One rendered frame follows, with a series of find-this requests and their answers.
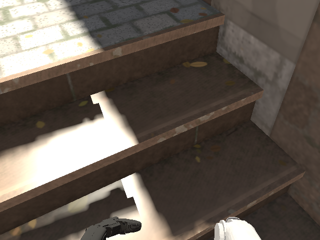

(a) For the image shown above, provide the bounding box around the right robot thigh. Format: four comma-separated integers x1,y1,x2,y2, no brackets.
214,219,261,240

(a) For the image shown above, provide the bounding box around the robot left hand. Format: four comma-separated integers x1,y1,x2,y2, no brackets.
80,216,142,240

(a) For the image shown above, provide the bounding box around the robot right shin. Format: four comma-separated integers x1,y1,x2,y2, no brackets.
225,217,240,222

